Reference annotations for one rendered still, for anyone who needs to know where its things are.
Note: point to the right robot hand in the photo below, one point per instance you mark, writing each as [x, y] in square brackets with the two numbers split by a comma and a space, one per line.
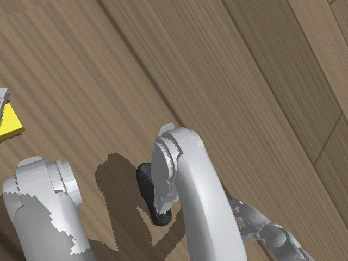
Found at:
[250, 216]

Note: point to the left robot hand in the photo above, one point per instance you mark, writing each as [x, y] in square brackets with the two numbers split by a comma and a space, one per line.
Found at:
[4, 95]

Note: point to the cube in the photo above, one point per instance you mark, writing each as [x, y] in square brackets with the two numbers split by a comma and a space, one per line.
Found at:
[10, 124]

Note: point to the right robot arm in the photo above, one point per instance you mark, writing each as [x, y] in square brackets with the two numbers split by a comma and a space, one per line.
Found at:
[281, 243]

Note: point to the right robot foot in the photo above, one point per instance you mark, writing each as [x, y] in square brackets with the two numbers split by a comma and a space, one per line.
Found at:
[146, 187]

